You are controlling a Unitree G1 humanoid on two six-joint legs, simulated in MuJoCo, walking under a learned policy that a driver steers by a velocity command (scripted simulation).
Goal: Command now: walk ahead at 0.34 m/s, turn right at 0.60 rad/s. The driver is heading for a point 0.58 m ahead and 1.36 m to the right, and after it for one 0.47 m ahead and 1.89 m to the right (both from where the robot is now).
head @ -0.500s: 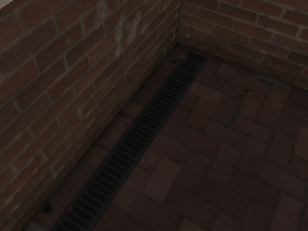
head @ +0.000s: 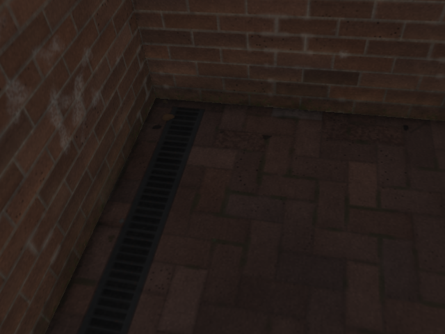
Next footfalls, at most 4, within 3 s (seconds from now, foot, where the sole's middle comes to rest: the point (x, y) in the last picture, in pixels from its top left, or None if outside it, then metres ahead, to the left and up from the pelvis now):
0.28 left None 0.28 0.12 -0.78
0.78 right None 0.47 -0.23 -0.78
1.28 left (321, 232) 0.84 -0.24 -0.78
1.82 right None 0.76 -0.63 -0.78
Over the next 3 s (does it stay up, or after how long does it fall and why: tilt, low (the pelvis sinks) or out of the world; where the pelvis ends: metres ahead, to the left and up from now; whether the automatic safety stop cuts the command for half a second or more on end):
stays up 0.77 -0.95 0.00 its command is cut before an obstacle after 1.6 s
